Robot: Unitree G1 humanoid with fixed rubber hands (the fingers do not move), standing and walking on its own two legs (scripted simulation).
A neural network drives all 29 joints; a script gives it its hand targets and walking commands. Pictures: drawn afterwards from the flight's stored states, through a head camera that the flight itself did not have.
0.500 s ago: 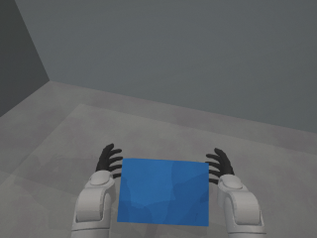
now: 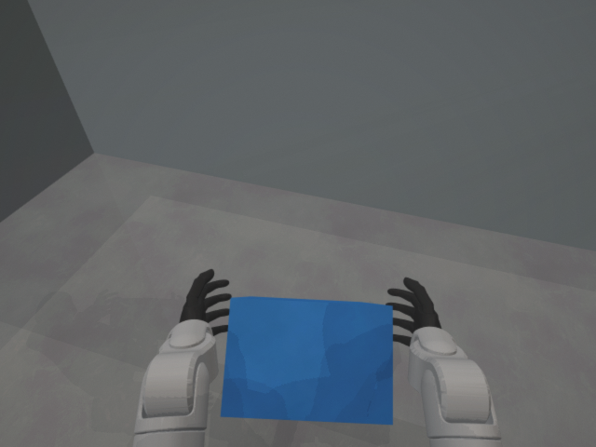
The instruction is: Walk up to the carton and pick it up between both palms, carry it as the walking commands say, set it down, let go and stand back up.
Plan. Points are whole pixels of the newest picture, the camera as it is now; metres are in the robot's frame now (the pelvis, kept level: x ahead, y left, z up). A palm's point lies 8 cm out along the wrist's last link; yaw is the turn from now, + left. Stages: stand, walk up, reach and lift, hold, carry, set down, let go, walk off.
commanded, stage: hold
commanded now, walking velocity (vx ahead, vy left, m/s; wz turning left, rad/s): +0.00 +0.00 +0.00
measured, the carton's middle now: (306, 346) +0.31 +0.01 -0.05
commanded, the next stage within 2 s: set down in 0.32 s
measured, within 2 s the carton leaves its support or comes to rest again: neither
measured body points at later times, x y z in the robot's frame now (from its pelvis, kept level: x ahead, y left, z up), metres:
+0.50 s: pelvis +0.00 +0.00 +0.00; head -0.03 +0.02 +0.45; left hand +0.29 +0.16 +0.03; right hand +0.29 -0.14 +0.03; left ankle +0.06 +0.11 -0.73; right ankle +0.03 -0.11 -0.73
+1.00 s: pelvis +0.02 +0.00 +0.00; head +0.05 +0.01 +0.45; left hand +0.35 +0.16 -0.01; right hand +0.34 -0.14 -0.02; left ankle +0.06 +0.11 -0.73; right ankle +0.03 -0.11 -0.73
